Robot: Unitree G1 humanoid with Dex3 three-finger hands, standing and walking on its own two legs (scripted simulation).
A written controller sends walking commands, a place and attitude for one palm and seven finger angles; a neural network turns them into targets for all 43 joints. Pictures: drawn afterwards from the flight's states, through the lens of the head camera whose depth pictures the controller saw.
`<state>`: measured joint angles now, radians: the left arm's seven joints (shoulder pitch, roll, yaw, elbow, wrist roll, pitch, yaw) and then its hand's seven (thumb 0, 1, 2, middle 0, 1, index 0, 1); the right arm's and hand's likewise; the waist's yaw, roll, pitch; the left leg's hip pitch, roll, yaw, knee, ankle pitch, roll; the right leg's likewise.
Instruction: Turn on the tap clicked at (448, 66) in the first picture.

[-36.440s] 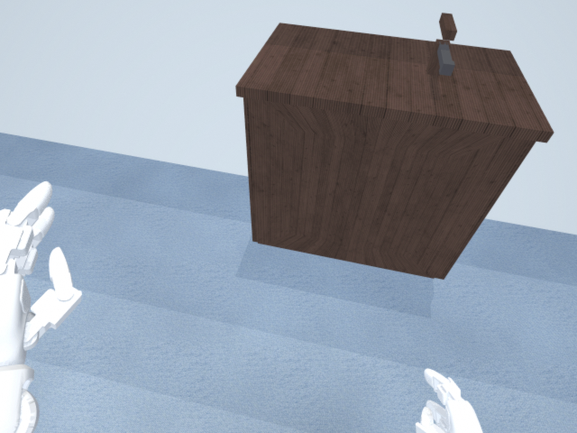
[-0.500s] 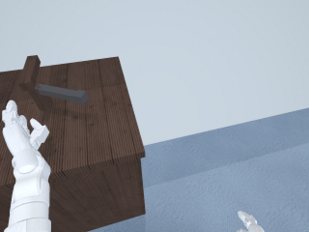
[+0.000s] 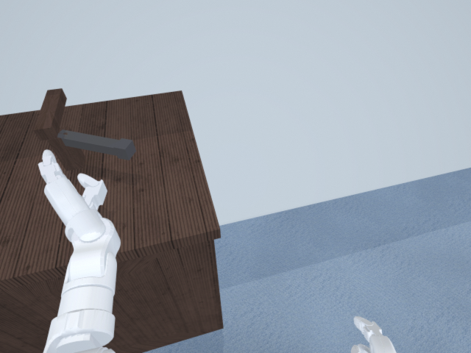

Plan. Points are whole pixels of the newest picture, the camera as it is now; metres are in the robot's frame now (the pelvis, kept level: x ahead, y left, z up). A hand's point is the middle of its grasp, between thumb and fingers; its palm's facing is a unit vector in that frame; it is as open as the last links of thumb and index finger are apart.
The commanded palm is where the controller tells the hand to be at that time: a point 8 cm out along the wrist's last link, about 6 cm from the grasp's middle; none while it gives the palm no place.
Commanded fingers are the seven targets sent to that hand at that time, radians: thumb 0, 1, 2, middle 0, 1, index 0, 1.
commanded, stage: push the lever round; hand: left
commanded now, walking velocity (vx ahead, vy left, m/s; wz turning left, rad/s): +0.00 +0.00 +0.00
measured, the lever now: (125, 149) +0.45 +0.25 +0.11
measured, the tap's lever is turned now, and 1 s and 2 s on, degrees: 60 62 82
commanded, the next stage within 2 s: lift the hand up off the lever in 1.38 s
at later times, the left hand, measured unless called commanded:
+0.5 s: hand (122, 172) +0.40 +0.24 +0.10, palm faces +0.80 -0.59 -0.07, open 7.8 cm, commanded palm +0.35 +0.25 +0.10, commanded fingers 0.00 0.90 0.90 -0.15 -0.15 -0.15 -0.15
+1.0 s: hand (131, 160) +0.43 +0.23 +0.10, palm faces +0.85 -0.52 -0.12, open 7.9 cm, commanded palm +0.38 +0.24 +0.10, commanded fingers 0.00 0.90 0.90 -0.15 -0.15 -0.15 -0.15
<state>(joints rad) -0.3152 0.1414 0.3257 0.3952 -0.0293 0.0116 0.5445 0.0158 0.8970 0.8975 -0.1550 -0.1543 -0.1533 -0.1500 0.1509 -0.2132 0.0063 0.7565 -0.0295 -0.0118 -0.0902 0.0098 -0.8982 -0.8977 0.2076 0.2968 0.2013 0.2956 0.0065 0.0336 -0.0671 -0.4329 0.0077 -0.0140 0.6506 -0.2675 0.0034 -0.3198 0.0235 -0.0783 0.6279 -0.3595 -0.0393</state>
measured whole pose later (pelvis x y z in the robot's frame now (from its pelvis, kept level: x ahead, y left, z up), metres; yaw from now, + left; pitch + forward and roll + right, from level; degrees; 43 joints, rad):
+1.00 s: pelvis +0.01 -0.01 -0.01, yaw +1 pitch +8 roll -1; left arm -0.65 0.10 0.39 0.71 0.11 0.04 0.85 0.02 0.90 0.90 -0.16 -0.15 -0.14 -0.15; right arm 0.19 -0.21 -0.04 0.82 -0.08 0.03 -0.01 0.01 -0.90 -0.90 0.21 0.30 0.20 0.30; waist -0.04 0.03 -0.11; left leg -0.55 0.01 -0.04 0.72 -0.30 -0.01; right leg -0.43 0.03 -0.10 0.70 -0.40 -0.06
